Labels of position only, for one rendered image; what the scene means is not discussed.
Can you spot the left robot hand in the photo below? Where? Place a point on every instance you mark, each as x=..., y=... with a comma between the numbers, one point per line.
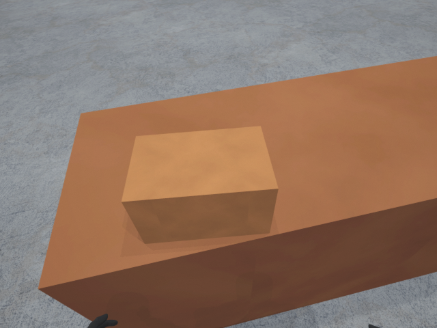
x=102, y=322

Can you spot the pedestal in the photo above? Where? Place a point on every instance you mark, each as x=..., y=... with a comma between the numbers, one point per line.
x=354, y=154

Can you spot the carton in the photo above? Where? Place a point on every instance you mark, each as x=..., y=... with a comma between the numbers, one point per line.
x=200, y=184

